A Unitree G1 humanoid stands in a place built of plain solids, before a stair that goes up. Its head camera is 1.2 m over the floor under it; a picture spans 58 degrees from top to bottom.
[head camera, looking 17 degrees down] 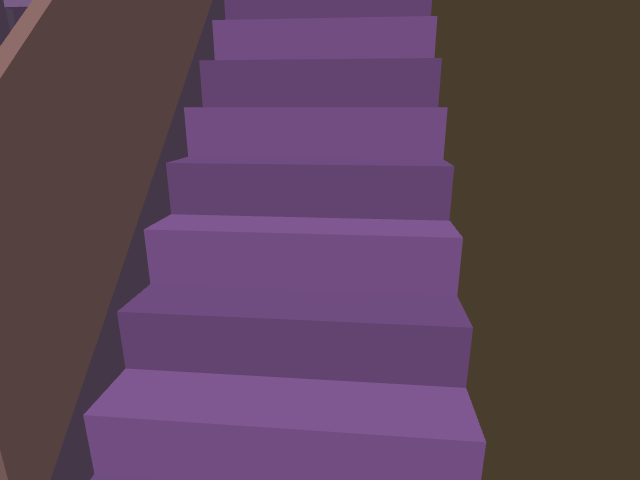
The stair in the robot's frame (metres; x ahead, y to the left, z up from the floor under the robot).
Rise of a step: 0.20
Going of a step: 0.22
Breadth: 1.07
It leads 5 degrees to the right of straight ahead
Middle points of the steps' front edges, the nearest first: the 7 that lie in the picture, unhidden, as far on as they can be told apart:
0.94 0.11 0.40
1.15 0.09 0.60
1.37 0.07 0.80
1.59 0.05 1.00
1.81 0.03 1.20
2.03 0.01 1.40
2.25 -0.01 1.61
